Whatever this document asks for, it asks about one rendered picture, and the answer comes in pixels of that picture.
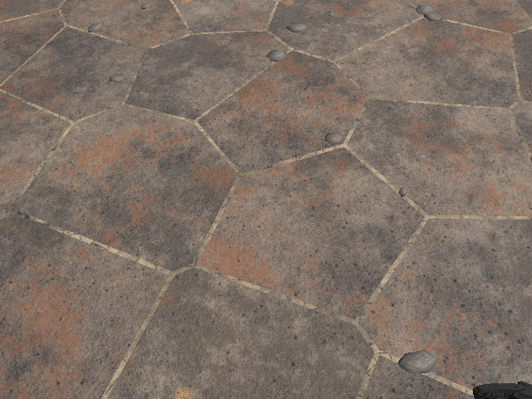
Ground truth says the right robot hand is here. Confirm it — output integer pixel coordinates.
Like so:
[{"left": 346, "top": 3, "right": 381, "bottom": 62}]
[{"left": 473, "top": 381, "right": 532, "bottom": 399}]

